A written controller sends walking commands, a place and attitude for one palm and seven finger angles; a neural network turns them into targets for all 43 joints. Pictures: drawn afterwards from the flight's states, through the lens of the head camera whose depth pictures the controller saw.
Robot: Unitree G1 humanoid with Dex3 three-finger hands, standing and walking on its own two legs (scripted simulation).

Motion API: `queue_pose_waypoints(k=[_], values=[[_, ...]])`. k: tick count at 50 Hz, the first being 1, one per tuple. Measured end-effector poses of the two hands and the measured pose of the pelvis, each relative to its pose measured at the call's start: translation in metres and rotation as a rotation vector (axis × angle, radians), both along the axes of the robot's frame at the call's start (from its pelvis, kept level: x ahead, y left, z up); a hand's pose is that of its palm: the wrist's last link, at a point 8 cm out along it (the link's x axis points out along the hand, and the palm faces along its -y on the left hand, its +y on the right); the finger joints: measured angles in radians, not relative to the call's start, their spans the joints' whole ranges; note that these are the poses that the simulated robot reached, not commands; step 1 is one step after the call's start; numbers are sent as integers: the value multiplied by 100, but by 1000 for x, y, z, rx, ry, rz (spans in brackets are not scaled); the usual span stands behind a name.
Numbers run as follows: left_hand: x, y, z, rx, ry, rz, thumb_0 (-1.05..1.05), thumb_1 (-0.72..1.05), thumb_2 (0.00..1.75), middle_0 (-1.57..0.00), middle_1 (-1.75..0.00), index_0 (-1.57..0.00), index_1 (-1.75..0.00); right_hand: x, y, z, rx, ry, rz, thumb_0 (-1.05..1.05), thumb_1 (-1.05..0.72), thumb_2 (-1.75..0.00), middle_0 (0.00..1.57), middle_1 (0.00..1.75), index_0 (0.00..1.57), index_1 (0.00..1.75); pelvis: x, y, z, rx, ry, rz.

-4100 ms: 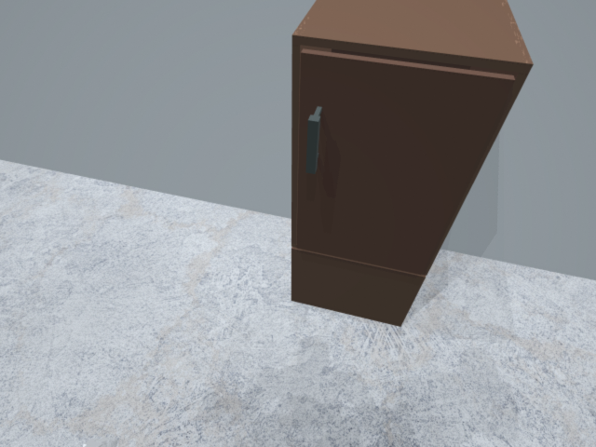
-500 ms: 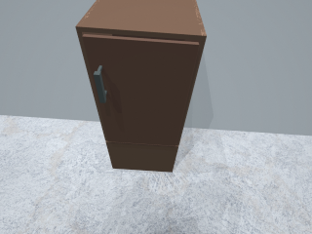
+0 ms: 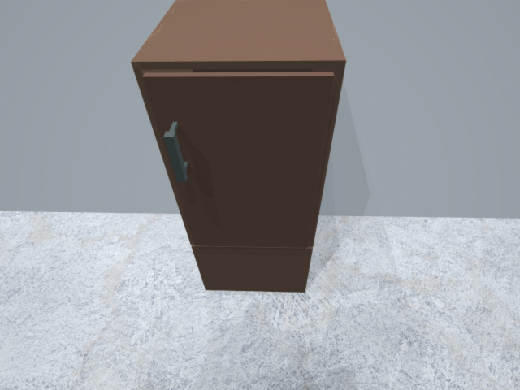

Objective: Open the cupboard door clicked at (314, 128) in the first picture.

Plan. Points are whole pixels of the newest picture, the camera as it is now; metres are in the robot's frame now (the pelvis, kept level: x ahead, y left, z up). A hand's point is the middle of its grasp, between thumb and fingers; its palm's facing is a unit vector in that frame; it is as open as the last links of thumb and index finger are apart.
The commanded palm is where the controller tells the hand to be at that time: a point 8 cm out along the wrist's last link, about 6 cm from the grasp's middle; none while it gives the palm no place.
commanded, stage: look again from close up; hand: left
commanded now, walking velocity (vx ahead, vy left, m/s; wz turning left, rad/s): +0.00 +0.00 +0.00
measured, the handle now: (178, 152) +0.60 +0.23 +0.02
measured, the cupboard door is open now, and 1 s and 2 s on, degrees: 0 0 0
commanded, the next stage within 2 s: shuffle to correct the standing spot in 0.14 s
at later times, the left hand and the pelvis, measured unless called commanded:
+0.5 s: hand out of the picture +0.01 +0.16 -0.18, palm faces +0.08 -0.98 -0.17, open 7.4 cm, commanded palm none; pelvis +0.03 +0.00 -0.01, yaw +1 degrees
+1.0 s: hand out of the picture +0.06 +0.18 -0.18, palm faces +0.01 -0.97 -0.23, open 7.4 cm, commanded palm none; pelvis +0.01 +0.00 -0.01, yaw +0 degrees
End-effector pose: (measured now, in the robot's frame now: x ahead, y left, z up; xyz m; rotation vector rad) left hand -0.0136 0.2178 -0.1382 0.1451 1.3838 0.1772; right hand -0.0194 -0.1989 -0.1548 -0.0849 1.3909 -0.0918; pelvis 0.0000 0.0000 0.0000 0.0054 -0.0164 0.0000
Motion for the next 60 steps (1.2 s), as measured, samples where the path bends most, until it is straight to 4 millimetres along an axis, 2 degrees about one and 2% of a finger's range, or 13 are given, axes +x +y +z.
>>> queue_pose_waypoints(k=[8,19,27,32,39,44,48,52,60], values=[[18,2,1,8,-11,-14,1,92,90,-20,-30,-20,-30,2,-1,1,-3,18,-8,1,-91,-89,20,30,20,30,6,-1,1,4,1,-5],[23,-6,-5,-8,3,0,1,92,90,-20,-30,-20,-30,14,-15,-1,-29,37,5,1,-91,-89,20,30,20,30,18,-6,-3,2,4,-3],[20,-4,-17,-42,49,45,0,91,90,-20,-30,-20,-30,35,-15,3,-69,38,15,1,-91,-89,20,30,20,30,37,2,-8,-4,11,7],[35,1,-14,-24,47,48,0,91,90,-20,-30,-20,-30,48,-8,4,-71,24,0,1,-91,-89,20,30,20,30,43,5,-5,4,7,3],[60,12,-5,29,-19,15,1,91,90,-20,-30,-20,-30,55,-16,1,-78,2,-20,2,-93,-89,20,30,20,30,37,1,-4,10,13,-5],[68,13,-1,54,-85,-26,0,91,90,-20,-30,-20,-30,57,-29,4,-79,-41,-33,2,-93,-89,20,30,20,30,24,-3,-4,-4,16,-3],[68,13,-6,34,-124,-55,0,91,90,-20,-30,-20,-30,61,-35,7,-98,-118,-30,2,-92,-89,20,30,20,30,14,-1,-8,-17,-2,1],[65,12,-3,18,-144,-61,0,91,90,-20,-30,-20,-30,58,-30,10,-89,-149,-12,1,-92,-89,20,30,20,30,7,2,-6,-13,-17,-5],[43,14,2,13,-117,-58,0,91,90,-20,-30,-20,-30,33,-24,11,-70,-106,6,1,-93,-89,20,30,20,30,-1,3,-1,-3,-11,-7]])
